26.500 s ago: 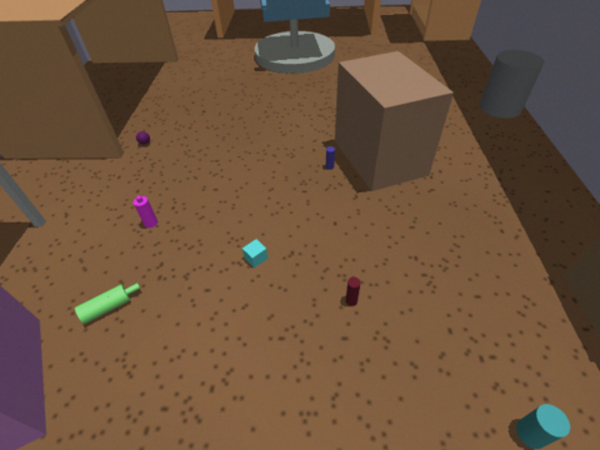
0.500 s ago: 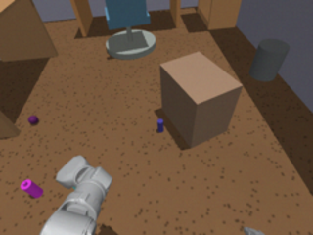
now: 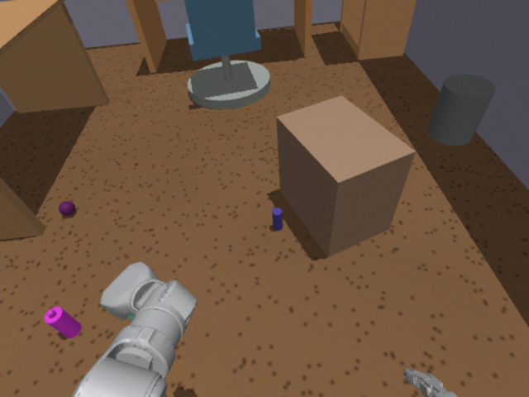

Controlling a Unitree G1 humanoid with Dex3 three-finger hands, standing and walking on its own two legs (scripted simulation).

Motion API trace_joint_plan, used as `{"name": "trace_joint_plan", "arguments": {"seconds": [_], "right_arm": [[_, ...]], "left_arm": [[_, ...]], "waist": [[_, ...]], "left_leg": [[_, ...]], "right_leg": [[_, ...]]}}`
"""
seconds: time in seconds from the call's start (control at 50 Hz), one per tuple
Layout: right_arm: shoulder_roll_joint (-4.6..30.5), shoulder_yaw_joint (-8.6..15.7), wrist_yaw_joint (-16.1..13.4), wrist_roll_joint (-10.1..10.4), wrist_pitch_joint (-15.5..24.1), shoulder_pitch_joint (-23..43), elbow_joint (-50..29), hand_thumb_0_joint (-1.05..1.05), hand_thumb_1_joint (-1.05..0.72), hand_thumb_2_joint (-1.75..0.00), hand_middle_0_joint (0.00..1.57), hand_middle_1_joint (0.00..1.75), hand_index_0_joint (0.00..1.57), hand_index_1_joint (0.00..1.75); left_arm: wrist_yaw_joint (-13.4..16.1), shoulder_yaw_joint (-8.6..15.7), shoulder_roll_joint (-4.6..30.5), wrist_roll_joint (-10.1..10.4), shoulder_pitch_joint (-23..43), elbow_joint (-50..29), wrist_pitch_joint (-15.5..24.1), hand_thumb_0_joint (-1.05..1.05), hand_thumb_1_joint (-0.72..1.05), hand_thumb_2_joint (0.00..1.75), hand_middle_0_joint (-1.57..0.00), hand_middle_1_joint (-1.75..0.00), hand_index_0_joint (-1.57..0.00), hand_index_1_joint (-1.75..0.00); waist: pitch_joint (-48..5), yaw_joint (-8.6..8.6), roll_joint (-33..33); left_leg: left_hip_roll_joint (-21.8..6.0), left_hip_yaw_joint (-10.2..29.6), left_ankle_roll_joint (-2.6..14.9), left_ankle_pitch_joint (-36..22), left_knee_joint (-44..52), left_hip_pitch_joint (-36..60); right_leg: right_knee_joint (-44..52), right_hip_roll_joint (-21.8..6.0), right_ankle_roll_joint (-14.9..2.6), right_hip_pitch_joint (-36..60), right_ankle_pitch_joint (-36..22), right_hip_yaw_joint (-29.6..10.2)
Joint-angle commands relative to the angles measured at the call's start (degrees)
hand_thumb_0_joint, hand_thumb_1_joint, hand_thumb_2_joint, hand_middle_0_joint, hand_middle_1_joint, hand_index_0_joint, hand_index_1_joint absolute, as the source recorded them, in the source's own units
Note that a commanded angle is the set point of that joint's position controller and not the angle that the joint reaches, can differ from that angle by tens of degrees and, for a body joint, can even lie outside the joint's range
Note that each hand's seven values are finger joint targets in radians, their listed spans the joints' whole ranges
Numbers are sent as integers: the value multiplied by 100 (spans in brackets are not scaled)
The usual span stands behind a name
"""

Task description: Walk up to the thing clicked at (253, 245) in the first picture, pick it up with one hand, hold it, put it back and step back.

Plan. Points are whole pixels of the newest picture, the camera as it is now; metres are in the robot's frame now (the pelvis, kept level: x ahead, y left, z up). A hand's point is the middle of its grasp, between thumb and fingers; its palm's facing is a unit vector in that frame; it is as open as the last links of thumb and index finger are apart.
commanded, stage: hold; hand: left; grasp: from above
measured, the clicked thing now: (156, 311) +0.31 +0.23 -0.08
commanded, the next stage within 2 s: crouch in 0.66 s
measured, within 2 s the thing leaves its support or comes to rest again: neither
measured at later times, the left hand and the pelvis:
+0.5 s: hand (152, 309) +0.30 +0.22 -0.04, palm faces -0.20 -0.38 -0.90, open 9.8 cm; pelvis +0.00 +0.00 +0.00, yaw +0 degrees
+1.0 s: hand (156, 316) +0.29 +0.22 -0.06, palm faces -0.26 -0.39 -0.88, open 9.9 cm; pelvis +0.00 +0.00 +0.00, yaw +0 degrees
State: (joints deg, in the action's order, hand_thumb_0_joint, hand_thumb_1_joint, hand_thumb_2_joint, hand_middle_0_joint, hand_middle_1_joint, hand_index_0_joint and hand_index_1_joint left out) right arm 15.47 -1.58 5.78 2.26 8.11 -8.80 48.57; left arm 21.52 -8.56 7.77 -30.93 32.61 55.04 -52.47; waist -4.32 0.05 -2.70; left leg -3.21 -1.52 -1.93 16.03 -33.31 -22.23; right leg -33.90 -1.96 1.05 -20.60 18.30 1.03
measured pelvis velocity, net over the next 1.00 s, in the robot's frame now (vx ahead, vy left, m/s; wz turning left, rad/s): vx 0.00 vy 0.00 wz -0.01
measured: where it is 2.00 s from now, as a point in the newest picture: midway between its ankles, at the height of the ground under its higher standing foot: outside the picture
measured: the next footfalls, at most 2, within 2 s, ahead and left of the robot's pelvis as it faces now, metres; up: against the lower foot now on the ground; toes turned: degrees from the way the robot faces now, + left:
none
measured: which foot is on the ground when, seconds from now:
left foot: down 0.00-1.00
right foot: down 0.00-1.00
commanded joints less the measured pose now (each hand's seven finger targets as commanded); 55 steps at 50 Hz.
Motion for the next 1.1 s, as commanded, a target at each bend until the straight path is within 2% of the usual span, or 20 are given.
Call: {"name": "trace_joint_plan", "arguments": {"seconds": [0.0, 0.1, 0.16, 0.22, 0.24, 0.28, 0.3, 0.36, 0.4, 0.42, 0.46, 0.52, 0.64, 0.68, 0.72, 0.74, 0.76, 0.82, 0.96, 1.08], "right_arm": [[691, 211, -13, 46, 280, 526, -710, 0, -90, -90, 20, 30, 20, 30], [683, 224, 27, 25, 287, 536, -684, 0, -90, -90, 20, 30, 20, 30], [699, 245, 24, 25, 286, 554, -705, 0, -90, -90, 20, 30, 20, 30], [673, 227, 34, 29, 261, 604, -730, 0, -90, -90, 20, 30, 20, 30], [693, 238, 32, 33, 268, 644, -774, 0, -90, -90, 20, 30, 20, 30], [676, 232, 25, 27, 246, 658, -739, 0, -90, -90, 20, 30, 20, 30], [698, 228, 18, 31, 256, 654, -739, 0, -90, -90, 20, 30, 20, 30], [670, 220, 27, 37, 265, 698, -733, 0, -90, -90, 20, 30, 20, 30], [687, 253, 31, 38, 261, 696, -717, 0, -90, -90, 20, 30, 20, 30], [676, 236, 31, 40, 259, 638, -708, 0, -90, -90, 20, 30, 20, 30], [714, 269, 34, 41, 262, 671, -701, 0, -90, -90, 20, 30, 20, 30], [719, 254, 18, 42, 284, 613, -708, 0, -90, -90, 20, 30, 20, 30], [714, 273, 8, 44, 296, 587, -704, 0, -90, -90, 20, 30, 20, 30], [700, 279, 20, 50, 276, 630, -695, 0, -90, -90, 20, 30, 20, 30], [717, 308, 28, 28, 266, 642, -693, 0, -90, -90, 20, 30, 20, 30], [696, 302, 25, 32, 274, 679, -701, 0, -89, -90, 20, 30, 20, 30], [687, 305, 32, 33, 268, 679, -678, 0, -85, -88, 20, 30, 20, 30], [690, 279, 17, 54, 254, 625, -681, 0, -86, -89, 20, 30, 20, 30], [682, 320, -9, 55, 301, 323, -570, 0, -86, -89, 20, 30, 20, 30], [700, 451, -16, -21, 332, -152, -349, 0, -87, -89, 20, 30, 20, 30]], "left_arm": [[229, -26, 804, -278, 2207, -961, -81, 0, 40, 70, -92, -53, -86, -60], [254, 5, 797, -274, 2124, -612, -141, 0, 42, 76, -95, -52, -88, -60], [288, 34, 825, -255, 2165, -743, -103, 0, 46, 76, -98, -52, -90, -59], [304, -13, 733, -291, 2270, -842, -109, 0, 44, 77, -97, -52, -89, -60], [342, 59, 935, -311, 2405, -1195, -77, 0, 46, 77, -98, -52, -90, -60], [345, -1, 755, -274, 2264, -941, -134, 0, 45, 75, -98, -51, -90, -59], [360, 22, 892, -326, 2402, -1008, -118, 0, 47, 76, -98, -52, -91, -60], [352, -44, 708, -260, 2306, -964, -153, 0, 49, 77, -101, -50, -93, -58], [328, 32, 800, -229, 2292, -944, -154, 0, 49, 77, -101, -51, -93, -59], [316, -39, 664, -202, 2473, -897, -158, 0, 49, 75, -101, -49, -93, -57], [308, 55, 815, -207, 2248, -811, -156, 0, 47, 75, -100, -49, -92, -57], [323, 50, 860, -239, 2380, -802, -131, 0, 49, 75, -102, -49, -94, -58], [360, 98, 920, -232, 2513, -789, -123, 0, 52, 75, -104, -49, -96, -57], [330, 57, 757, -201, 2331, -684, -135, 0, 53, 77, -105, -49, -97, -58], [358, 161, 942, -179, 2355, -777, -117, 0, 55, 77, -106, -48, -98, -57], [353, 117, 855, -161, 2385, -847, -107, 0, 60, 77, -104, -56, -100, -62], [329, 66, 745, -191, 2305, -721, -124, 0, 52, 74, -96, -63, -92, -63], [297, 49, 735, -166, 2165, -525, -127, 0, 42, 67, -82, -63, -83, -62], [231, 76, 795, -251, 2155, -2, 262, 0, 40, 72, -82, -66, -83, -66], [300, 245, 1046, -535, 2179, 626, 1044, 0, 42, 66, -83, -64, -84, -63]], "waist": [[-1574, -15, 447], [-1415, -8, 503], [-1552, -61, 461], [-1649, 20, 537], [-1773, -68, 341], [-1666, -6, 435], [-1681, -1, 368], [-1569, -13, 399], [-1673, -54, 398], [-1609, 46, 502], [-1581, -65, 356], [-1550, -33, 424], [-1717, -39, 397], [-1694, -13, 445], [-1736, -79, 457], [-1774, -62, 450], [-1777, -26, 488], [-1443, 12, 690], [-1353, 126, 714], [-1554, 296, 647]], "left_leg": [[377, -129, 232, -1440, 317, 767], [361, -142, 214, -1472, 300, 661], [374, -163, 224, -1439, 306, 705], [353, -139, 242, -1586, 274, 799], [385, -162, 219, -1588, 273, 828], [365, -161, 230, -1624, 269, 821], [364, -157, 214, -1566, 300, 842], [362, -153, 214, -1389, 352, 778], [347, -145, 216, -1494, 351, 810], [341, -134, 236, -1496, 326, 795], [352, -157, 208, -1489, 343, 780], [345, -150, 214, -1353, 382, 763], [342, -169, 213, -1581, 339, 811], [347, -174, 226, -1564, 323, 797], [352, -199, 227, -1559, 304, 753], [344, -196, 220, -1571, 327, 796], [337, -187, 225, -1598, 320, 792], [336, -179, 253, -1427, 335, 686], [326, -183, 253, -1276, 219, 449], [287, -189, 238, -1396, -370, -118]], "right_leg": [[421, 331, -114, 612, -1722, 67], [423, 323, -110, 614, -1754, 47], [428, 312, -118, 679, -1714, 37], [397, 321, -88, 669, -1968, 32], [405, 303, -101, 787, -1931, 30], [383, 318, -98, 700, -1976, 42], [407, 327, -110, 689, -1874, 47], [472, 332, -124, 672, -1645, 56], [426, 337, -128, 695, -1736, 49], [441, 334, -109, 626, -1805, 44], [446, 327, -133, 679, -1722, 36], [475, 337, -146, 635, -1553, 56], [435, 329, -129, 716, -1828, 26], [464, 323, -111, 691, -1848, 11], [485, 307, -103, 766, -1873, 7], [471, 314, -105, 784, -1883, 10], [447, 310, -101, 759, -1924, -8], [527, 321, -87, 610, -1752, 22], [455, 269, -100, 420, -1638, -65], [-66, 249, -95, -56, -1904, -127]]}}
